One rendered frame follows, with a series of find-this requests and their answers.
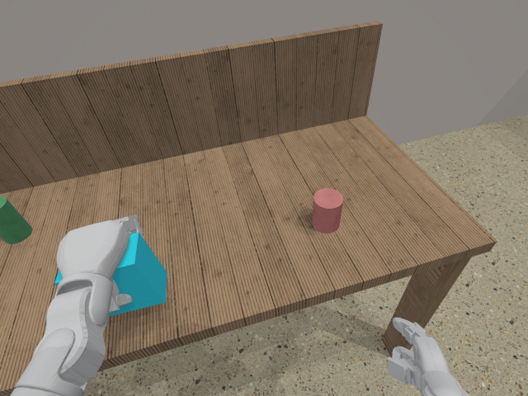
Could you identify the right robot forearm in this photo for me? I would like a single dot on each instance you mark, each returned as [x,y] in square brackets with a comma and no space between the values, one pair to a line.
[440,383]

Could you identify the robot right hand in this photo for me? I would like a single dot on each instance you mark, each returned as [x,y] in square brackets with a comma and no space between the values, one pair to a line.
[407,366]

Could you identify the robot left hand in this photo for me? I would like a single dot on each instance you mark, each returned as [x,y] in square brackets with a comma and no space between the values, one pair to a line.
[98,248]

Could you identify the left robot forearm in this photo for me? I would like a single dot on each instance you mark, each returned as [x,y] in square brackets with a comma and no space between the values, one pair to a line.
[72,349]

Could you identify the table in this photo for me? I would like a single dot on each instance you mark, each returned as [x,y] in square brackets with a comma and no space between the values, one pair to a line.
[219,153]

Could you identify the sponge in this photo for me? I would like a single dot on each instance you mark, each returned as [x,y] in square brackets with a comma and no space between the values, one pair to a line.
[140,275]

